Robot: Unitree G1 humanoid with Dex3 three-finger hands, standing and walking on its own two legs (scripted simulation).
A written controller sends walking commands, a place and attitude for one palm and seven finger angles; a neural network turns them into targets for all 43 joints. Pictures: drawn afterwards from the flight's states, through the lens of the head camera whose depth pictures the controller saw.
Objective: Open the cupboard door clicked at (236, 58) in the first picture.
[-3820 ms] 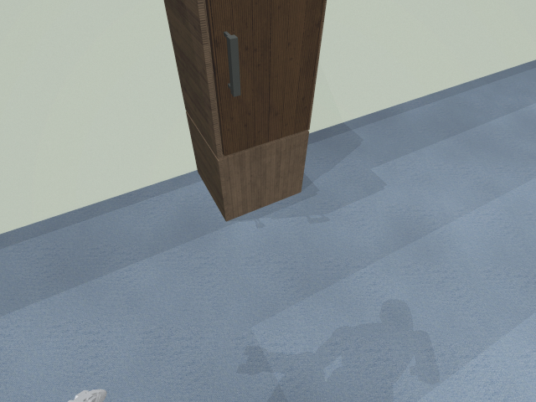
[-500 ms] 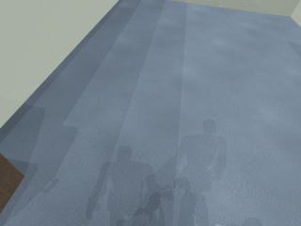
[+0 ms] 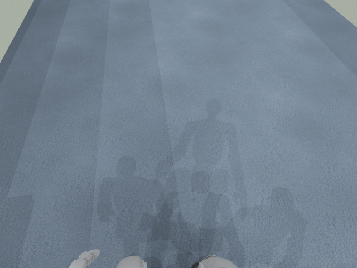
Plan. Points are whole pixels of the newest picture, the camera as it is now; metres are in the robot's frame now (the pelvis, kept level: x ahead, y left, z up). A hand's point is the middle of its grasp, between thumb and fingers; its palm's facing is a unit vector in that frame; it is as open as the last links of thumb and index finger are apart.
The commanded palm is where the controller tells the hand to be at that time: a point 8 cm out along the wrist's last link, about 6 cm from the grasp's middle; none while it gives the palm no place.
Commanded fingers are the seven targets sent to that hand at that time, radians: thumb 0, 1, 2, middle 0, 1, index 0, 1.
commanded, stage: turn to face it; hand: left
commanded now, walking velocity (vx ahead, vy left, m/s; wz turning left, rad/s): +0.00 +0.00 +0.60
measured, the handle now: out of the picture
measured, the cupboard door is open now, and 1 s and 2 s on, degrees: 0 0 0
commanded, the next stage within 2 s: none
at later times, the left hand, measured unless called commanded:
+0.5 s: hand (84, 267) +0.14 +0.24 -0.16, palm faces +0.26 -0.95 -0.19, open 7.3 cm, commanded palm none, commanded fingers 0.00 0.90 0.90 -0.20 -0.30 -0.20 -0.30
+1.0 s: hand out of the picture +0.08 +0.17 -0.13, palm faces +0.52 -0.81 -0.25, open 7.4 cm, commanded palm none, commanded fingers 0.00 0.90 0.90 -0.20 -0.30 -0.20 -0.30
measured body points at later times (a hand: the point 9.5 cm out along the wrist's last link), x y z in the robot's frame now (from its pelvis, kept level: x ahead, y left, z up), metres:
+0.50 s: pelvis +0.11 +0.04 +0.01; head +0.14 +0.07 +0.46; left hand +0.12 +0.29 -0.15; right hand +0.22 -0.19 -0.12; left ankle +0.15 +0.12 -0.72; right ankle +0.10 -0.12 -0.64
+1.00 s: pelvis +0.12 -0.04 +0.02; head +0.15 -0.03 +0.47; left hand +0.05 +0.21 -0.11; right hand +0.33 -0.23 -0.12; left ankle +0.06 +0.09 -0.64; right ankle +0.16 -0.14 -0.72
